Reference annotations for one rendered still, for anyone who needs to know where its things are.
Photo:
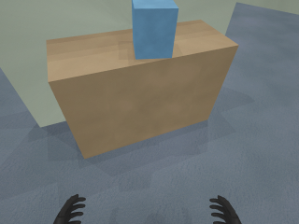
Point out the robot left hand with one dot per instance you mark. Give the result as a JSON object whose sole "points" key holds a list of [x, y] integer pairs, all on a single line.
{"points": [[65, 213]]}

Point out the pedestal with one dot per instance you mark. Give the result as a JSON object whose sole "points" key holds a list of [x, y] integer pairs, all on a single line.
{"points": [[110, 99]]}

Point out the carton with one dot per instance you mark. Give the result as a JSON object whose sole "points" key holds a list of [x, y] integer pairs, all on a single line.
{"points": [[154, 25]]}

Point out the robot right hand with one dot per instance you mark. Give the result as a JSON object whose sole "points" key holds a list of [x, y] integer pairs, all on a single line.
{"points": [[229, 215]]}

